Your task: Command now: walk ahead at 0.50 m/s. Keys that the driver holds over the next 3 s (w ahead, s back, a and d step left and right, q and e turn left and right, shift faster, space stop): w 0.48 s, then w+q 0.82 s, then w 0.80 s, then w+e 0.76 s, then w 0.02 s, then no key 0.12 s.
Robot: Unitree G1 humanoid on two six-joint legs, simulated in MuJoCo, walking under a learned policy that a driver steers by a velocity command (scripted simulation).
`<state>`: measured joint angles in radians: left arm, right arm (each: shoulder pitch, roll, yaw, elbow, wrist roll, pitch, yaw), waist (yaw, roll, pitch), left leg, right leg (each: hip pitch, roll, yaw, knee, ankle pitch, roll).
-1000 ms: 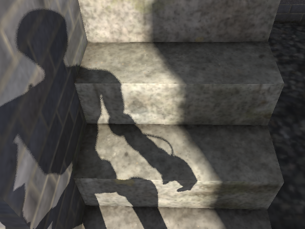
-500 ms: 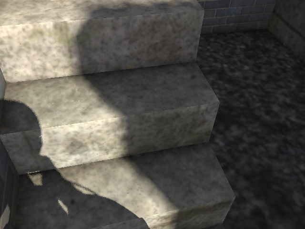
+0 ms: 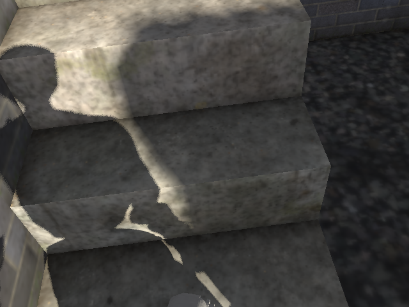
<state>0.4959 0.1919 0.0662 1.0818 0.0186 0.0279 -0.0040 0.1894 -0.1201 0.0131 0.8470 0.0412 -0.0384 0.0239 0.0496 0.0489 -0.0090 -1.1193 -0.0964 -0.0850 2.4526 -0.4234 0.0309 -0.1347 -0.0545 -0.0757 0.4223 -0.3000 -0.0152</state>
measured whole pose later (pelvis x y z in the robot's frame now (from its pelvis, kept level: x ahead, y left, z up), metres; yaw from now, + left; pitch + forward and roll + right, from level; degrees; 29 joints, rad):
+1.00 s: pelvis +0.29 -0.05 +0.38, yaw +10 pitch -5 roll -4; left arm 0.29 0.27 0.05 0.74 -0.01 -0.04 0.06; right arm 0.16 -0.27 -0.03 0.62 0.03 -0.04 0.03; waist -0.08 -0.03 -0.03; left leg -0.77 0.02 0.00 1.39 -0.29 0.12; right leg -0.30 -0.11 -0.23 0.64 -0.24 0.00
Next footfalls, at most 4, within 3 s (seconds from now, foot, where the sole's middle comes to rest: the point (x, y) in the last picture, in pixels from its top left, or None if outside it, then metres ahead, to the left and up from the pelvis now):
0.16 left None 0.16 0.12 -0.58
0.64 right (331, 286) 0.42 -0.19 -0.37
1.10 left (221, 285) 0.42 0.05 -0.37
1.74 right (303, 274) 0.45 -0.14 -0.37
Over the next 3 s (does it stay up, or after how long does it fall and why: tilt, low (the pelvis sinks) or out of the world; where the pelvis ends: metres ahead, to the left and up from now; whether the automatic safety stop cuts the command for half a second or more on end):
stays up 0.67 0.05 0.60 its command is cut before an obstacle after 2.3 s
